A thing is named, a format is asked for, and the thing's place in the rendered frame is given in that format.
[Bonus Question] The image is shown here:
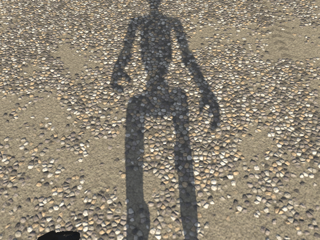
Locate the left robot hand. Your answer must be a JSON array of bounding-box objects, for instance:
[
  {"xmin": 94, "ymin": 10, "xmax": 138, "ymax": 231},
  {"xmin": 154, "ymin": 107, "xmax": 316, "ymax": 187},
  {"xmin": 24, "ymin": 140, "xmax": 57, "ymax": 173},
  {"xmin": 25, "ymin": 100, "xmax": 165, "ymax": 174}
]
[{"xmin": 37, "ymin": 230, "xmax": 80, "ymax": 240}]

